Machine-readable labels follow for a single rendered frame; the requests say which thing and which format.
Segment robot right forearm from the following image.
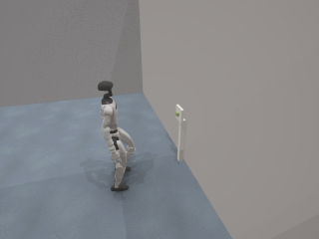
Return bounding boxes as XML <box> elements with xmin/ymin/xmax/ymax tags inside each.
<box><xmin>103</xmin><ymin>128</ymin><xmax>116</xmax><ymax>153</ymax></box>

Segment robot right hand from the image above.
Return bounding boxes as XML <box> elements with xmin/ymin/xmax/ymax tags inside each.
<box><xmin>110</xmin><ymin>151</ymin><xmax>122</xmax><ymax>165</ymax></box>

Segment panel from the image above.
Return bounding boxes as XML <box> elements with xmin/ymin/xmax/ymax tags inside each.
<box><xmin>175</xmin><ymin>105</ymin><xmax>185</xmax><ymax>161</ymax></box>

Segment humanoid robot torso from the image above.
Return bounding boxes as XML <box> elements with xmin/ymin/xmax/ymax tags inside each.
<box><xmin>101</xmin><ymin>99</ymin><xmax>120</xmax><ymax>140</ymax></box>

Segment robot right upper arm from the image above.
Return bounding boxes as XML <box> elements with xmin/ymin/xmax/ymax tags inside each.
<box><xmin>102</xmin><ymin>105</ymin><xmax>113</xmax><ymax>132</ymax></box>

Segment robot left foot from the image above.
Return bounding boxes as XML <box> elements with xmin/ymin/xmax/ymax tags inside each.
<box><xmin>115</xmin><ymin>166</ymin><xmax>131</xmax><ymax>171</ymax></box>

